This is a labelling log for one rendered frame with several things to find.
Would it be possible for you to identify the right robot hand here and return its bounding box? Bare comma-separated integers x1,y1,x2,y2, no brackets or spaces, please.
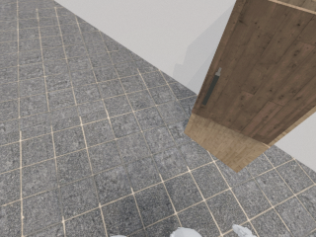
232,224,257,237

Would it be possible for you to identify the handle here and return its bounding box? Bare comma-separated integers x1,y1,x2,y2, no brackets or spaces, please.
202,67,222,106

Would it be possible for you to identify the cupboard door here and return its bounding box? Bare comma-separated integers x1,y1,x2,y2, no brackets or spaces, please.
192,0,316,145

